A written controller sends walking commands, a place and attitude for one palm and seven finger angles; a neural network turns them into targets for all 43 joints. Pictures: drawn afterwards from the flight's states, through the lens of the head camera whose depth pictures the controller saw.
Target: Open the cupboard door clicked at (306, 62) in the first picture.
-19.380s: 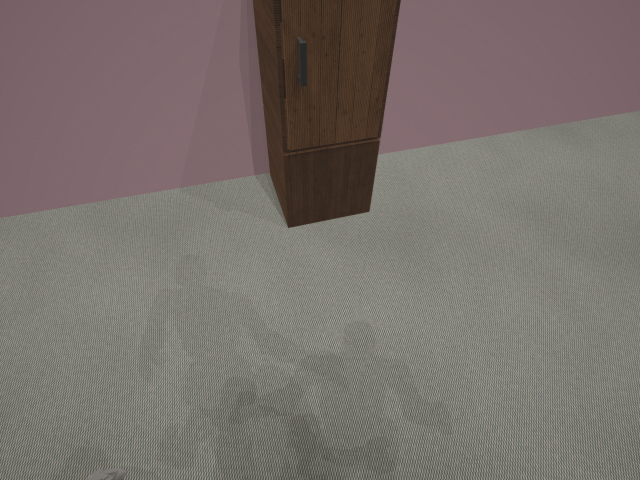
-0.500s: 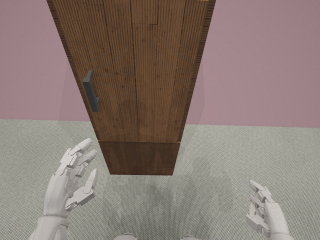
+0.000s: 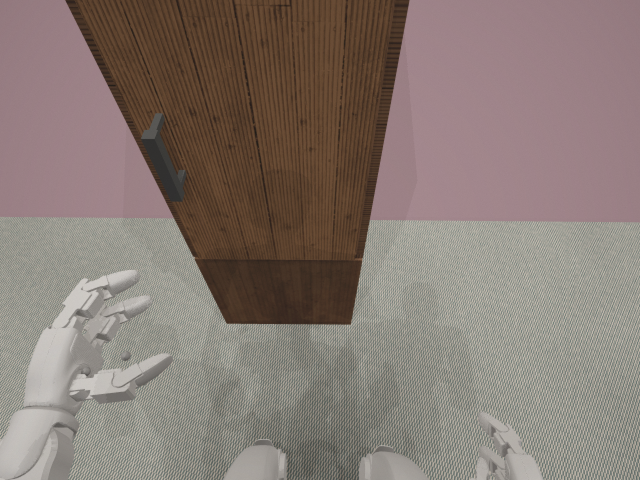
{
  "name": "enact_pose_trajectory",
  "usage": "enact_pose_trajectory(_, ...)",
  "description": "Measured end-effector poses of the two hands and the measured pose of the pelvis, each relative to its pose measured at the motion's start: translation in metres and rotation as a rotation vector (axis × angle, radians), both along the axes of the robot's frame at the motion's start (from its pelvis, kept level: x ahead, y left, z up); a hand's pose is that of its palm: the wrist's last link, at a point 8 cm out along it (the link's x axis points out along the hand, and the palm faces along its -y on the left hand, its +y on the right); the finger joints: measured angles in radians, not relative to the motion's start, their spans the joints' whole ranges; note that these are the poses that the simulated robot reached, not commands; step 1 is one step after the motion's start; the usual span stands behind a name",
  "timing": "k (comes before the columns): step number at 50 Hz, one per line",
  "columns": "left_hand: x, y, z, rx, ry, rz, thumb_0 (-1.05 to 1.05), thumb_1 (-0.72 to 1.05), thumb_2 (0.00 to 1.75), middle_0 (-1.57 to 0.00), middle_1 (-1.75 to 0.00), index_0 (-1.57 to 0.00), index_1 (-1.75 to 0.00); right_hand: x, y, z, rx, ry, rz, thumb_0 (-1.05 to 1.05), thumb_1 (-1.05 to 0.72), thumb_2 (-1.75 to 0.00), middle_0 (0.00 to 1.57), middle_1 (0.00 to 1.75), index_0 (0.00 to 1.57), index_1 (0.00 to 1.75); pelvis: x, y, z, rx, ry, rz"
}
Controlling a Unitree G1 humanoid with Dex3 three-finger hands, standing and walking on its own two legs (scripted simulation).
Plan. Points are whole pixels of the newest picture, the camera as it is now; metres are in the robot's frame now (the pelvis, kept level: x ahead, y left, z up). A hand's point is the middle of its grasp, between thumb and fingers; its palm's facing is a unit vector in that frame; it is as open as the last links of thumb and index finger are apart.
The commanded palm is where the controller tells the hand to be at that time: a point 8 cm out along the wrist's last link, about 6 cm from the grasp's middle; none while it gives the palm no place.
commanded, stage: raise the hand with hooked fingers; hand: left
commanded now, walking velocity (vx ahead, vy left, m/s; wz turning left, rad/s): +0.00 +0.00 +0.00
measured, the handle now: (168, 159) +0.54 +0.25 +0.06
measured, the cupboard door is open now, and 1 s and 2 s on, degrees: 0 0 0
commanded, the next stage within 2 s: move the hooked fingers beside the handle in 1.26 s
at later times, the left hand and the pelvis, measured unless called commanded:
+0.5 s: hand (76, 325) +0.27 +0.28 +0.06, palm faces +0.05 -1.00 -0.05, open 13.7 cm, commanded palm +0.25 +0.34 +0.06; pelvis +0.01 +0.03 +0.02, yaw +0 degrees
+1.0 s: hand (53, 294) +0.30 +0.32 +0.07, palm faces +0.03 -1.00 -0.02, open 14.0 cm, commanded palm +0.28 +0.36 +0.08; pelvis +0.01 +0.05 +0.02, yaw -1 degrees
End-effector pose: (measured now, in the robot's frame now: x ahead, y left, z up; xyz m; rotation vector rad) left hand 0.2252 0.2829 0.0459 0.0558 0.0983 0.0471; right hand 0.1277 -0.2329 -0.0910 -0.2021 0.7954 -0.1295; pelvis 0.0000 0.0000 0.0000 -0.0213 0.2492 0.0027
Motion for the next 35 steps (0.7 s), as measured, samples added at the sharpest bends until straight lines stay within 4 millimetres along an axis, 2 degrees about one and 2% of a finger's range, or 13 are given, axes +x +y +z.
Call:
enact_pose_trajectory(5, 0.001, 0.008, 0.003, 0.014, -0.031, 0.009, 0.01, 0.01, 0.51, -0.26, -0.87, -0.27, -0.87, -0.009, -0.020, 0.009, -0.064, 0.025, -0.027, 0.01, -0.90, -0.90, 0.20, 0.30, 0.20, 0.30, 0.003, 0.005, 0.004, 0.004, 0.002, -0.006)
enact_pose_trajectory(10, 0.005, 0.018, 0.001, 0.005, -0.037, -0.004, 0.00, -0.11, 0.46, -0.27, -0.95, -0.28, -0.95, 0.001, -0.025, 0.020, -0.110, 0.000, -0.023, 0.01, -0.90, -0.90, 0.20, 0.30, 0.20, 0.30, 0.005, 0.011, 0.006, -0.002, -0.005, -0.005)
enact_pose_trajectory(14, 0.010, 0.025, 0.005, -0.001, -0.056, -0.004, 0.00, -0.20, 0.42, -0.28, -1.01, -0.28, -1.01, 0.017, -0.016, 0.029, -0.114, -0.043, -0.001, 0.01, -0.90, -0.90, 0.20, 0.30, 0.20, 0.30, 0.007, 0.017, 0.008, -0.007, -0.013, -0.003)
enact_pose_trajectory(23, 0.022, 0.048, 0.017, -0.007, -0.065, 0.003, 0.00, -0.40, 0.34, -0.29, -1.14, -0.30, -1.14, 0.047, 0.023, 0.040, -0.062, -0.109, 0.076, 0.01, -0.90, -0.90, 0.20, 0.30, 0.20, 0.30, 0.010, 0.027, 0.014, -0.019, -0.029, 0.006)
enact_pose_trajectory(29, 0.031, 0.065, 0.022, -0.010, -0.060, 0.010, -0.01, -0.47, 0.31, -0.30, -1.18, -0.30, -1.18, 0.049, 0.038, 0.040, -0.048, -0.094, 0.100, 0.01, -0.90, -0.90, 0.20, 0.30, 0.20, 0.30, 0.011, 0.034, 0.017, -0.025, -0.033, 0.009)
enact_pose_trajectory(35, 0.042, 0.078, 0.028, -0.010, -0.061, 0.002, -0.01, -0.49, 0.30, -0.30, -1.19, -0.30, -1.19, 0.037, 0.039, 0.038, -0.062, -0.048, 0.091, 0.01, -0.90, -0.90, 0.21, 0.30, 0.20, 0.30, 0.011, 0.039, 0.020, -0.029, -0.035, 0.008)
